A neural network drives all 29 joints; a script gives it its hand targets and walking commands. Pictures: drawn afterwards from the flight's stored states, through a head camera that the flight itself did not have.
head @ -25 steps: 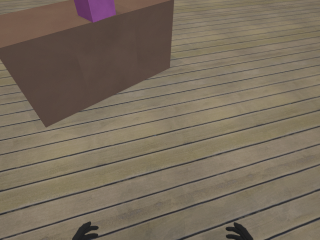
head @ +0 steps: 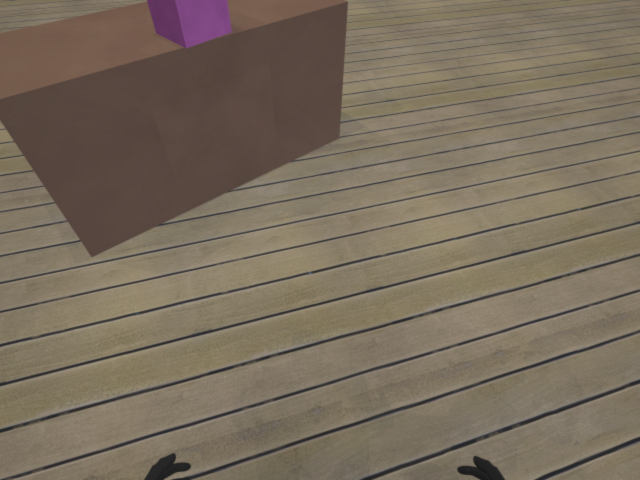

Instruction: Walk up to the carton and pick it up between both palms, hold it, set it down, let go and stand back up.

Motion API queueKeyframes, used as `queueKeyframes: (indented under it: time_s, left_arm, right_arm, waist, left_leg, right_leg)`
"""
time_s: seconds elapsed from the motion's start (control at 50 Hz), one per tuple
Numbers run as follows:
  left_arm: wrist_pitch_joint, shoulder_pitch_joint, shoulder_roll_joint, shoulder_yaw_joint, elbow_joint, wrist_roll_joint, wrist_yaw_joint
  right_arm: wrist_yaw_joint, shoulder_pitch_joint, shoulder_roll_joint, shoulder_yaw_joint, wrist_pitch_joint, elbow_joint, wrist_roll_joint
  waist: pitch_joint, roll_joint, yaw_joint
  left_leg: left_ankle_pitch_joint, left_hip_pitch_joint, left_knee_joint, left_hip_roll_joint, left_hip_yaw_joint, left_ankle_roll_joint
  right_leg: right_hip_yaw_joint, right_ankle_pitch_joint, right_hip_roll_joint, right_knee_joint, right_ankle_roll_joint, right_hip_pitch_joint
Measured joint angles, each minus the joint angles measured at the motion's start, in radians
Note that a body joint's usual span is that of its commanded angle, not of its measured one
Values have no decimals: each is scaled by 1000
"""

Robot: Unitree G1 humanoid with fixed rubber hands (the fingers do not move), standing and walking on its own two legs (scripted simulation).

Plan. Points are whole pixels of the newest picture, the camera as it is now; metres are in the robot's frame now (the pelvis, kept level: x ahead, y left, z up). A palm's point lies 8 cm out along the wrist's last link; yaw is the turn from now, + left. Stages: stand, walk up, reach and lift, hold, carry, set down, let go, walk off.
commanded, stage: stand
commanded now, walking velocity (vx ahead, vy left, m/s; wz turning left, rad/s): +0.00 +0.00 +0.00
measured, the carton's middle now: (188, 4) +1.57 +0.45 +0.00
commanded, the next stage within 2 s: none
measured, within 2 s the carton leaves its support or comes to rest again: neither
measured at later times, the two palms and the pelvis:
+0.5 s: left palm out of the picture +0.08 +0.23 -0.11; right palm out of the picture +0.08 -0.23 -0.12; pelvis +0.00 +0.00 +0.01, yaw +0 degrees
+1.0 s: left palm out of the picture +0.02 +0.22 -0.13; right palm out of the picture +0.02 -0.23 -0.13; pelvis +0.00 +0.00 +0.01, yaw +0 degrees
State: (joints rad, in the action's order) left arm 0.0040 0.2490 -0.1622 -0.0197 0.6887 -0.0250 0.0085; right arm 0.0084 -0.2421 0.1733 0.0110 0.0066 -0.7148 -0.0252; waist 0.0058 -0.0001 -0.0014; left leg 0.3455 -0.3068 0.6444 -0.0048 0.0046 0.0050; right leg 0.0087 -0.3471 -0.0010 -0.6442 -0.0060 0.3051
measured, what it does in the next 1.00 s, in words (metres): stands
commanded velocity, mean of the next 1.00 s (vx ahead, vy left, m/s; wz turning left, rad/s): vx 0.00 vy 0.00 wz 0.00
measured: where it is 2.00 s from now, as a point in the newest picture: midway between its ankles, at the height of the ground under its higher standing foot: outside the picture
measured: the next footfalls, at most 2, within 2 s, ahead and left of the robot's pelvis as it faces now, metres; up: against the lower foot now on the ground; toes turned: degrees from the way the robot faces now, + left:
none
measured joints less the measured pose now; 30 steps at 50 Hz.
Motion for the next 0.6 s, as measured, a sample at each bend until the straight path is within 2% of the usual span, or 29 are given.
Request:
queueKeyframes:
  time_s: [0.34,0.6]
  left_arm:
    - [-4,14,3,-14,54,2,9]
    - [-7,25,5,-23,136,5,18]
  right_arm:
    - [9,-8,-2,12,-2,-62,3]
    - [18,-15,-2,20,-5,-151,7]
  waist:
    - [8,0,0]
    - [19,1,0]
  left_leg:
    - [-14,28,-36,-1,2,2]
    - [-33,61,-78,-3,4,4]
  right_leg:
    - [1,13,-2,35,-2,-28]
    - [2,33,-4,79,-4,-62]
